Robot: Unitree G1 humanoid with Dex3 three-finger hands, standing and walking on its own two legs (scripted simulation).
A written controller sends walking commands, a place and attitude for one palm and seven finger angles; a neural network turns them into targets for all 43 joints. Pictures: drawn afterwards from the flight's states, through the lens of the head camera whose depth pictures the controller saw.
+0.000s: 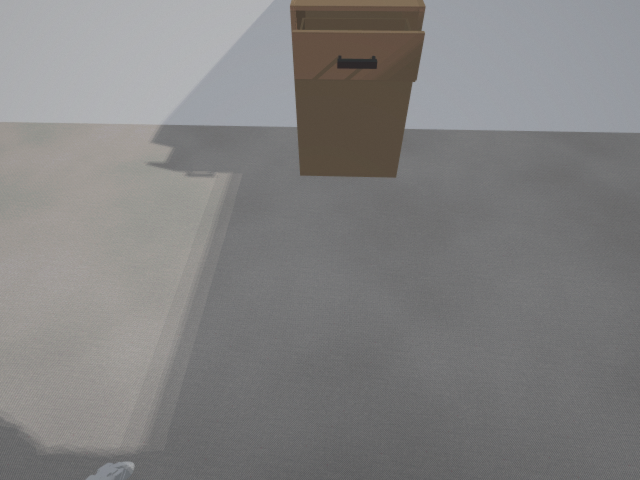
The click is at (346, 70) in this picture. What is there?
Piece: drawer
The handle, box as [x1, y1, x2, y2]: [337, 56, 376, 68]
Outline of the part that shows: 337,60 337,67 376,68 376,59 374,56 372,56 371,59 341,59 339,56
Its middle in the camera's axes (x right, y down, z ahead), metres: +0.12 -0.61 +1.32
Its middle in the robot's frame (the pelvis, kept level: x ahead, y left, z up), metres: +1.39 -0.06 -0.09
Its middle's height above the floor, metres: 0.68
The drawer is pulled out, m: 0.19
